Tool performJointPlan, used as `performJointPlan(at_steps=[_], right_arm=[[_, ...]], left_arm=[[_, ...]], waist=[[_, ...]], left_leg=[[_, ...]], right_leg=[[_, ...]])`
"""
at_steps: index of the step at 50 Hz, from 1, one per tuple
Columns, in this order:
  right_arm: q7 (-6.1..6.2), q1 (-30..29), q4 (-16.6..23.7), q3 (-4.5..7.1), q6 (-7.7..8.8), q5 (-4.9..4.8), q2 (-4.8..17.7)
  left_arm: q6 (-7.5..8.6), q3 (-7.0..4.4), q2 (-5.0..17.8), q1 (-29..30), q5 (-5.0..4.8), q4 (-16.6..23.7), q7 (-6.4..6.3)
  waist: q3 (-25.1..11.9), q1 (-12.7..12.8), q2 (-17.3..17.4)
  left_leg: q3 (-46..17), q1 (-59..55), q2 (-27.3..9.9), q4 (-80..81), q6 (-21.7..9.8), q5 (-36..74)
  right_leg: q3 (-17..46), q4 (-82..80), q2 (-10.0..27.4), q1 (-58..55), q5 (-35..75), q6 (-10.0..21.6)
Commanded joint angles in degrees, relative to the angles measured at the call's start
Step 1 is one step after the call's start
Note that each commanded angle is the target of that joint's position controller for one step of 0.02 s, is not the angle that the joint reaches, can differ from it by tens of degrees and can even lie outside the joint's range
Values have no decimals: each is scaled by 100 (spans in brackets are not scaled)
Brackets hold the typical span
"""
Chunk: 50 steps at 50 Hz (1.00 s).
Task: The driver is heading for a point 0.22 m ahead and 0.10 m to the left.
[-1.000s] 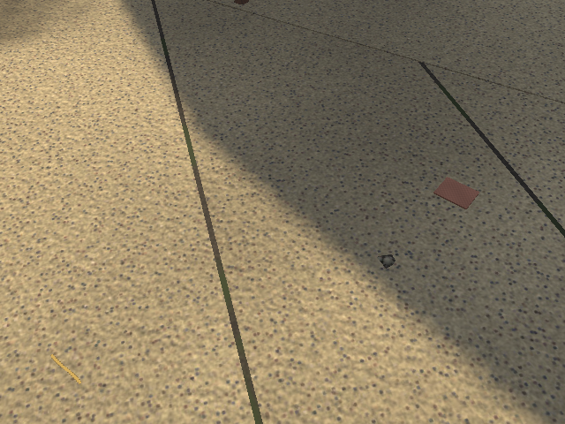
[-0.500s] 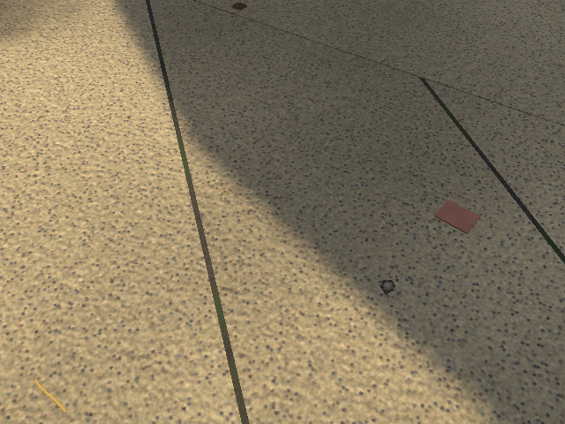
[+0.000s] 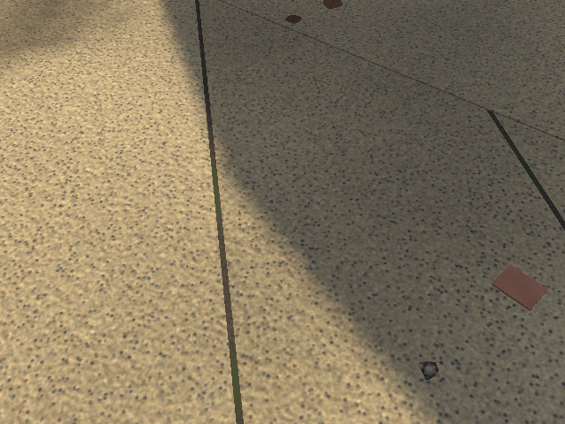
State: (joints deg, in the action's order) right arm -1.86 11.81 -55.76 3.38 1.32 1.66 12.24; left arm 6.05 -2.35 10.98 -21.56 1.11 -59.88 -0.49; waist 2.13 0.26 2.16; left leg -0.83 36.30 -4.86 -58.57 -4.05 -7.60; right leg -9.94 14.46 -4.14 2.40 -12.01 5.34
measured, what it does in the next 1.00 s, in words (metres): walks ahead: left foot, then right foot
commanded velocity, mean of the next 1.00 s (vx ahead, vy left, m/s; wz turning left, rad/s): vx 0.11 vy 0.00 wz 0.09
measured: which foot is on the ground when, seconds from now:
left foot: up 0.00-0.20, down 0.22-1.00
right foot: down 0.00-0.22, up 0.24-0.56, down 0.58-1.00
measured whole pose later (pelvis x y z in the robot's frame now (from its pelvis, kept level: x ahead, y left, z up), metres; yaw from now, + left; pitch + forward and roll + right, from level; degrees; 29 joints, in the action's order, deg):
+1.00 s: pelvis +0.21 +0.00 +0.00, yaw +4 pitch -1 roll +0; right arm 1.9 16.6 -65.3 0.4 0.5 0.5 8.1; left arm 1.3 0.3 6.9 -18.4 0.5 -64.9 -2.6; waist 1.1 -0.6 0.0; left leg 3.7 11.3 1.2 -21.5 -2.5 -9.0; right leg -1.6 22.2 -0.5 7.1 -13.7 1.1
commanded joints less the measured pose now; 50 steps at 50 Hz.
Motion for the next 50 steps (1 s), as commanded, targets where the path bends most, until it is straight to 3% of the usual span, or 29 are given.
performJointPlan(at_steps=[1,3,6,8,10,11,12,13,14,15,16,18,20,25,28,29,30,31,32,34,35,38,50], right_arm=[[-57,-363,378,-26,33,-13,54],[-44,-650,467,-115,75,-7,-117],[24,-747,474,-161,111,4,-113],[93,-286,316,-118,159,36,50],[162,675,-30,-18,292,105,274],[200,1158,-180,64,376,202,598],[231,1552,-248,174,383,245,1100],[205,1614,-249,123,322,-117,930],[232,1037,-97,95,242,-213,797],[271,454,-23,6,204,-195,502],[310,208,-22,-86,190,-165,240],[367,59,-73,-166,186,-105,97],[340,87,-121,-165,227,-32,219],[298,182,-230,-142,108,-24,393],[314,68,-250,-137,-33,-116,363],[321,184,-299,-144,-59,-116,304],[319,298,-319,-138,-76,-118,254],[299,498,-338,-154,-109,-188,71],[296,528,-429,-165,-114,-147,89],[301,661,-527,-167,-98,-104,92],[304,662,-563,-150,-86,-91,166],[327,629,-643,-189,-53,-109,81],[395,796,-914,-255,-51,-117,-30]], left_arm=[[109,-22,456,-50,-10,234,-46],[102,20,447,-221,-40,140,-74],[39,43,535,-603,-21,-65,-122],[-7,25,631,-504,-1,-96,-172],[-69,11,692,-337,-51,-100,-187],[-70,33,651,-384,-115,-45,-177],[-100,148,88,-956,-260,55,-165],[-217,92,195,-1361,-391,-135,-165],[-295,32,378,-903,-238,-60,-157],[-307,34,306,-333,-72,71,-142],[-338,10,285,-109,29,87,-130],[-507,38,62,-356,103,-46,-105],[-620,86,-127,-545,47,-164,-129],[-781,88,60,-43,9,-159,-223],[-728,126,5,-63,52,-256,-206],[-678,142,56,-62,89,-246,-208],[-608,144,193,-117,130,-229,-220],[-577,119,348,148,-6,-256,-223],[-517,171,145,293,-36,-232,-206],[-440,169,158,376,-71,-233,-203],[-426,173,142,312,-77,-248,-218],[-440,179,65,83,-61,-329,-218],[-458,214,11,-103,-58,-471,-223]], waist=[[531,-74,-383],[514,-14,-453],[320,90,-604],[87,-109,-803],[-338,-557,-700],[-719,-712,-437],[-1684,-508,690],[-2589,-419,403],[-1967,-365,107],[-1014,-274,92],[-503,-110,-82],[-365,175,-60],[-520,282,6],[-424,89,406],[-56,176,186],[106,155,6],[220,59,-203],[451,-214,-975],[404,-235,-955],[213,-294,-731],[184,-263,-582],[170,-151,-340],[185,-83,-253]], left_leg=[[111,196,-6,805,65,653],[513,-342,201,1681,65,892],[800,-783,488,2253,-34,843],[812,-1242,723,2431,-205,421],[712,-2275,846,3334,-402,866],[258,-3380,244,3451,-535,2779],[-1319,-5238,-1559,2562,-1349,6636],[-2194,-5542,-2117,2711,-2095,7381],[-1791,-4638,-1827,3264,-2041,5799],[-1458,-3749,-1519,3702,-1765,4544],[-1113,-3039,-1237,4010,-1456,3982],[-531,-2187,-840,4214,-1087,3563],[-323,-2037,-681,4226,-977,3301],[-598,-1764,-585,4652,-755,-201],[-743,-1235,-481,4746,-404,-1897],[-758,-1134,-408,4721,-187,-2131],[-666,-1181,-244,4476,-19,-1901],[-249,-1720,176,4353,83,-1213],[-166,-2476,200,4075,115,-583],[-219,-2980,104,3985,105,-190],[-262,-2931,62,4013,87,-187],[-287,-2649,15,4115,93,-247],[-260,-2686,-25,4058,131,92]], right_leg=[[555,-826,1556,479,1912,318],[171,-518,1445,504,3389,236],[79,-21,1531,-53,4568,201],[110,659,1582,-373,5475,189],[119,2038,1475,-411,5123,99],[50,3069,1277,285,3684,-50],[-73,5075,522,1739,-1154,-241],[938,5931,216,2053,-2611,-352],[1187,5941,376,2212,-2251,-401],[1199,5654,518,2424,-1940,-415],[1228,5181,655,2246,-1666,-444],[1125,4443,667,1433,-1346,-509],[1006,3789,573,1075,-1309,-545],[896,2495,581,860,-831,-523],[835,1430,587,349,-209,-424],[1103,945,796,280,-34,-380],[1516,545,1151,373,-162,-309],[1780,309,1210,1278,-757,-206],[1849,11,1241,1744,-1019,-256],[1684,-37,1114,1767,-734,-360],[1605,47,1056,1598,-510,-364],[1514,198,1009,1180,-140,-302],[1453,263,989,947,269,-247]])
